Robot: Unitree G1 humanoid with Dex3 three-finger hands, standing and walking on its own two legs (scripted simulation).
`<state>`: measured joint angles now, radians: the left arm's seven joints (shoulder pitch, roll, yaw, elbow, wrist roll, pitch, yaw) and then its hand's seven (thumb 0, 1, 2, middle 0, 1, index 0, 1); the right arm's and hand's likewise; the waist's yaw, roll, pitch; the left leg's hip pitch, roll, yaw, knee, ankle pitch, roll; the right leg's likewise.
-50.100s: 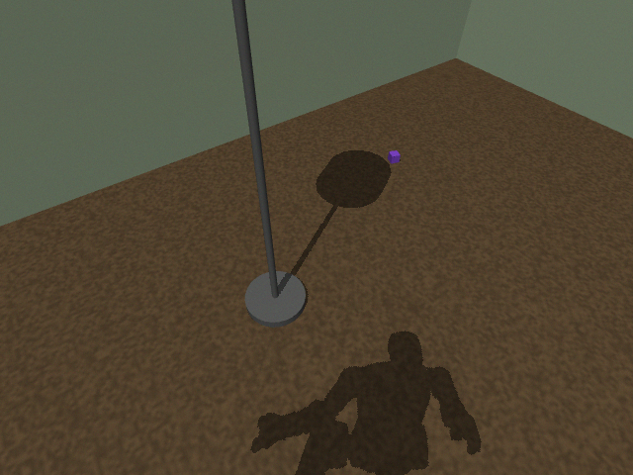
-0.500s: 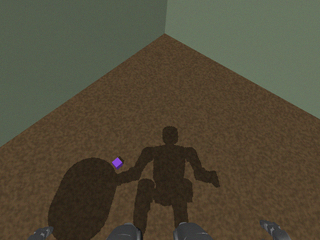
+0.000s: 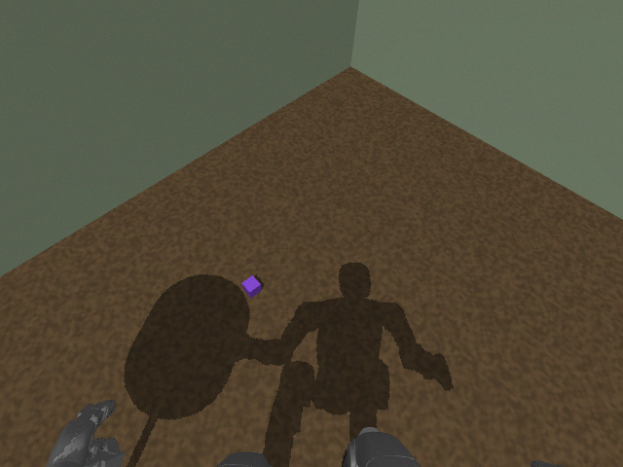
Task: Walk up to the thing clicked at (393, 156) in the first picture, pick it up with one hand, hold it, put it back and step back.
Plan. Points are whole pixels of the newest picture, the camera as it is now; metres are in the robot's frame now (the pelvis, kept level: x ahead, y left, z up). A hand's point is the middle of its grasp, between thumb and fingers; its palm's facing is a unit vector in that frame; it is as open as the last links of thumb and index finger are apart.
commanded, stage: step back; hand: left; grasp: from above
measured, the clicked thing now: (251, 286) +0.69 +0.20 -0.73
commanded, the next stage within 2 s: none
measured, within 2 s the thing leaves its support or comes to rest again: neither
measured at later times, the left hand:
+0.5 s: hand out of the picture -0.08 +0.23 -0.13, palm faces -0.04 -0.90 -0.43, open 7.4 cm
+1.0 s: hand out of the picture -0.25 +0.23 -0.15, palm faces -0.06 -0.91 -0.42, open 7.4 cm
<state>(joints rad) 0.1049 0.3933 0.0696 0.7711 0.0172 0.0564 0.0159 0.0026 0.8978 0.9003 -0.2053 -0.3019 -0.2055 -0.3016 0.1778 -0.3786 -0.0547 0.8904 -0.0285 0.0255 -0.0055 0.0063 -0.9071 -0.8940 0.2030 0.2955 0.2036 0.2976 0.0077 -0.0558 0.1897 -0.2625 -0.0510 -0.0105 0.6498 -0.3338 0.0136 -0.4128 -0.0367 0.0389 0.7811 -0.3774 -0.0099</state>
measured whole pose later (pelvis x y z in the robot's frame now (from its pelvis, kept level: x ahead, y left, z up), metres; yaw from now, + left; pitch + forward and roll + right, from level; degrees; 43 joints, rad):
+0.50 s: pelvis -0.16 -0.04 +0.01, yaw -3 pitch -2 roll +2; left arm 0.23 0.35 0.07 0.84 0.04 0.04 0.01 0.00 0.90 0.90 -0.21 -0.30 -0.21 -0.30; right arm 0.16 -0.42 -0.06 0.86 0.00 0.05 -0.02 0.01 -0.91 -0.89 0.20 0.30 0.20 0.30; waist 0.03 0.02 0.14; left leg -0.49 -0.11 -0.12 1.13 -0.49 -0.02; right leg -0.32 -0.03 0.03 0.66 -0.30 -0.01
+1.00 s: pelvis -0.35 -0.05 +0.00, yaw -4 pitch -3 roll -1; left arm 0.19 0.39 0.07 0.89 0.02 0.04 0.01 0.00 0.90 0.90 -0.20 -0.30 -0.20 -0.30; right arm 0.07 -0.40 -0.04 0.82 -0.03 0.05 0.00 0.00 -0.90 -0.89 0.21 0.30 0.21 0.30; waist 0.03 0.03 0.16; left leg -0.45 0.08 0.01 0.66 -0.16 -0.01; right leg -0.21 0.03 0.02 0.67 -0.42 0.00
